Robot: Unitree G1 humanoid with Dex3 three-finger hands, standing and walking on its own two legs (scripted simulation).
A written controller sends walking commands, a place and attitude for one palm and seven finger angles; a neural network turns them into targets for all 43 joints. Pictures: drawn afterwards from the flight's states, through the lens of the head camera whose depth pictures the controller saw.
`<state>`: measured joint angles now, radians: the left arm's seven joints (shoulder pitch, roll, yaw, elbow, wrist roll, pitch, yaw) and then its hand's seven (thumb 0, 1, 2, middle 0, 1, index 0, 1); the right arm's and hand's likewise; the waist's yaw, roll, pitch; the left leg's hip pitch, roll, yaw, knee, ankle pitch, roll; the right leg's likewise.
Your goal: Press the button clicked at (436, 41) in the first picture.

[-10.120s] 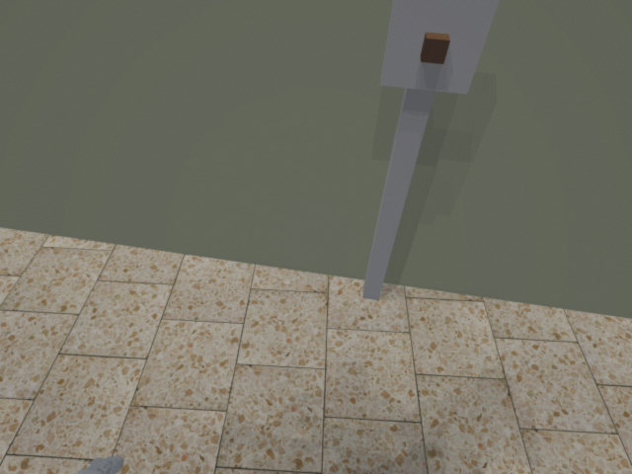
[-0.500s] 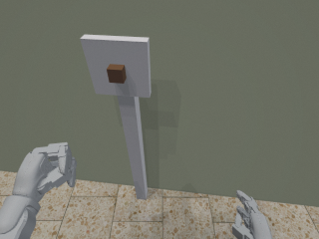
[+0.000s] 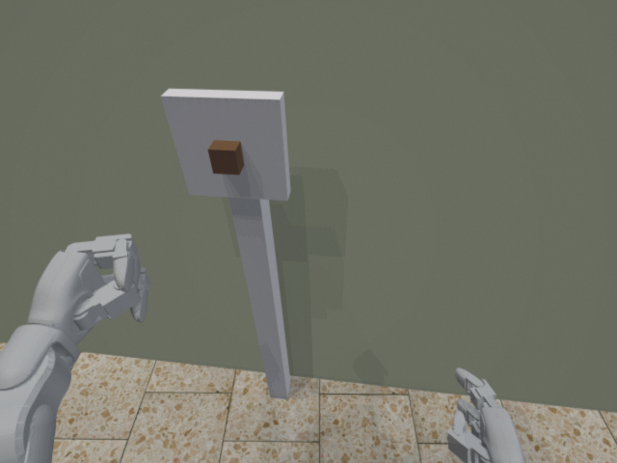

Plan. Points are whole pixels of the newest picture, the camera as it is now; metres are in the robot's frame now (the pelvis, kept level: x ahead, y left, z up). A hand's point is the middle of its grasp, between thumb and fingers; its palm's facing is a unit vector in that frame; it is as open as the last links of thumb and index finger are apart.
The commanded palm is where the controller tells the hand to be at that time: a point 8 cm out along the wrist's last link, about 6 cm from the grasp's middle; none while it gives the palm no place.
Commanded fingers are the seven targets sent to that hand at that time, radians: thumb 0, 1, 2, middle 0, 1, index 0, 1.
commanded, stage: raise the hand and make a fist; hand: left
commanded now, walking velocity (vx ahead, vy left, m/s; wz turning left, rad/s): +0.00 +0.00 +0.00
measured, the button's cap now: (227, 156) +0.51 +0.19 +0.18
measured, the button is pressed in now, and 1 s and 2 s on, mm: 0 0 0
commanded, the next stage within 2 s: aim a knuckle at the button in 0.22 s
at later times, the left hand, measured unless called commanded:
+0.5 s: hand (158, 284) +0.25 +0.20 +0.17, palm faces +0.05 -1.00 -0.07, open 3.1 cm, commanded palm +0.23 +0.24 +0.17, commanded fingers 0.00 0.90 0.90 -1.30 -1.50 -1.30 -1.50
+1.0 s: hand (198, 246) +0.32 +0.18 +0.16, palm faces +0.00 -1.00 -0.03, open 3.1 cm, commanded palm +0.30 +0.23 +0.16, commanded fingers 0.00 0.90 0.90 -1.30 -1.50 -1.30 -1.50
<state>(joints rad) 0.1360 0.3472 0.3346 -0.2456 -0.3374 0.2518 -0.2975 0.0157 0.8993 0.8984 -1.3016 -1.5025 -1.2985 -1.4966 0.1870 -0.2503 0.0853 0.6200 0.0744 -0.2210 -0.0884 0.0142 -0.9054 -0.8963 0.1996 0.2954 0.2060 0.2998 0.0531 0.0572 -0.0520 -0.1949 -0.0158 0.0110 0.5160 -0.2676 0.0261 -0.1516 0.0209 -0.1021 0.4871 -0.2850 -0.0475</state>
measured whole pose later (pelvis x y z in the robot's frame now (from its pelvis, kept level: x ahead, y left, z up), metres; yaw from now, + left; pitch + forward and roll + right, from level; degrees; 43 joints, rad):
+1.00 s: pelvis +0.00 -0.01 +0.00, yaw -1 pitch -2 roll +0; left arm -0.18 0.29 0.22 0.09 -0.25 0.16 -0.20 0.02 0.90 0.90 -1.30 -1.50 -1.30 -1.50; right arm 0.20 -0.25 0.07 0.65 0.07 -0.18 -0.10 0.01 -0.91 -0.90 0.20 0.30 0.20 0.30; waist 0.02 0.04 -0.03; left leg -0.22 -0.01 0.02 0.52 -0.27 0.02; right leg -0.19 0.02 -0.09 0.51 -0.29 -0.05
